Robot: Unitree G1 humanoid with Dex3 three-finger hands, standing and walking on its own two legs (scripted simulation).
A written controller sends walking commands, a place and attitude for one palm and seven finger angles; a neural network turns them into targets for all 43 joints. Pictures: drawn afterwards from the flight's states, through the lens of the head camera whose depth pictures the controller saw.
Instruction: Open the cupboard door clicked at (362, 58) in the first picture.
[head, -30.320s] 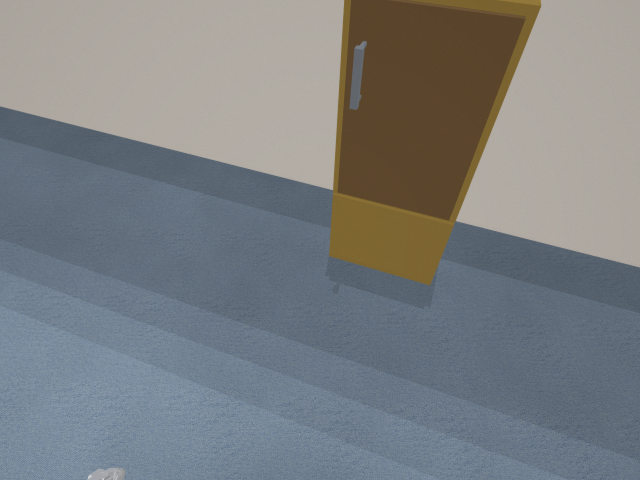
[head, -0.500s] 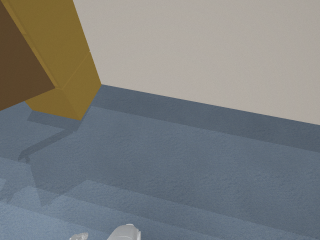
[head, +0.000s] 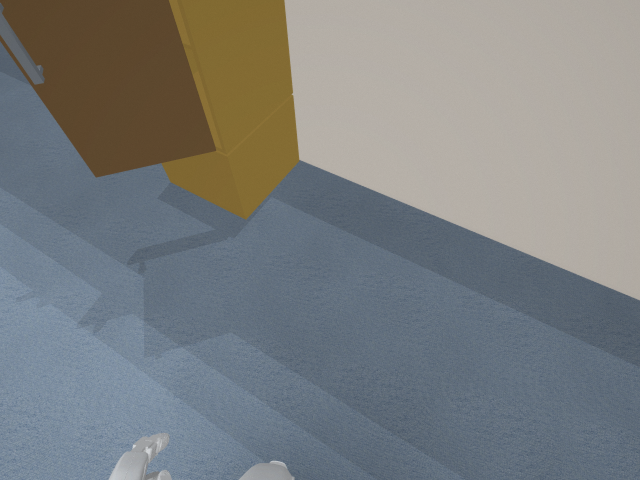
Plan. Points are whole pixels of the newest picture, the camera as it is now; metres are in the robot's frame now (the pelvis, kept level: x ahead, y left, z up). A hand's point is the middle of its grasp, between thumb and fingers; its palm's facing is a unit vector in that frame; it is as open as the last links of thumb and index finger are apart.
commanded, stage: turn to face it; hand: left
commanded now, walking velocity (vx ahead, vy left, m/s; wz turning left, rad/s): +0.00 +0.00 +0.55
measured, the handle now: (19, 44) +0.92 +0.71 +0.04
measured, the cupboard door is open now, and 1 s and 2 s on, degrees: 49 49 49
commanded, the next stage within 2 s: take the last steps up to it in 0.46 s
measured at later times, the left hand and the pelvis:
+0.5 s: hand out of the picture +0.01 +0.22 -0.17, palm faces +0.30 -0.92 -0.24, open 7.4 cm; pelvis +0.02 +0.01 +0.01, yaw +15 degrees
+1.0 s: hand out of the picture -0.05 +0.17 -0.16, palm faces +0.51 -0.84 -0.18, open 7.4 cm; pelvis +0.07 +0.04 +0.01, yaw +26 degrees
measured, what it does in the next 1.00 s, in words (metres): steps on the spot, turning left: left foot, then right foot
